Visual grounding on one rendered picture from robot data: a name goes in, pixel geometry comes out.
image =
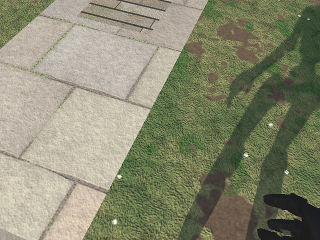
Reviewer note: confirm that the robot right hand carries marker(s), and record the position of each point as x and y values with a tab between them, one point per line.
307	229

